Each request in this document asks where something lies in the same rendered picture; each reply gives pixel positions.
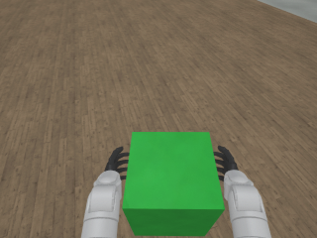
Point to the left robot forearm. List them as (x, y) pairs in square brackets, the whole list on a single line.
[(102, 210)]

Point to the right robot hand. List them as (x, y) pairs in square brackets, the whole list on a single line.
[(228, 163)]

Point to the left robot hand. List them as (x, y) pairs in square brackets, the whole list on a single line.
[(113, 162)]

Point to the carton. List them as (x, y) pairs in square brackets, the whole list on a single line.
[(172, 186)]

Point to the right robot forearm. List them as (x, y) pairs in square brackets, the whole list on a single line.
[(246, 207)]

